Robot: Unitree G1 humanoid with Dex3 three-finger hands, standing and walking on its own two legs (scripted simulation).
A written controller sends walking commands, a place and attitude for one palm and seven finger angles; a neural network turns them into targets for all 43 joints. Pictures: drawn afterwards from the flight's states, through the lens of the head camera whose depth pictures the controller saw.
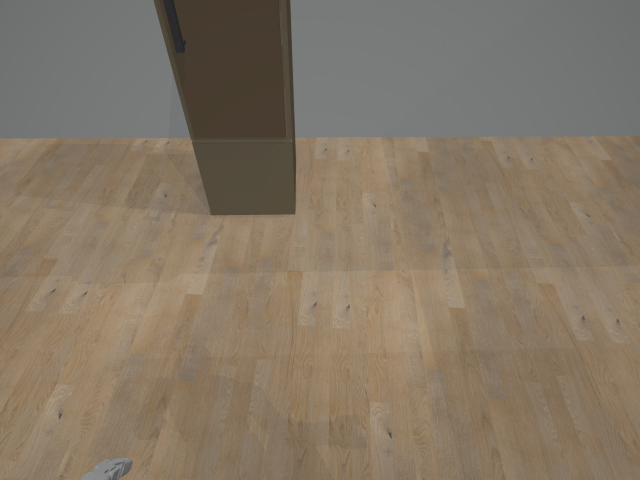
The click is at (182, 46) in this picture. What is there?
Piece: cupboard door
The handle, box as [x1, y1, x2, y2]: [163, 0, 185, 52]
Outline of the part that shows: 163,0 176,52 183,52 183,46 185,41 181,38 173,1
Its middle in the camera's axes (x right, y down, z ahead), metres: -0.42 -0.62 +1.11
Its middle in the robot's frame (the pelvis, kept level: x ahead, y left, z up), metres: +1.24 +0.48 +0.06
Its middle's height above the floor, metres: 0.83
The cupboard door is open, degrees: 0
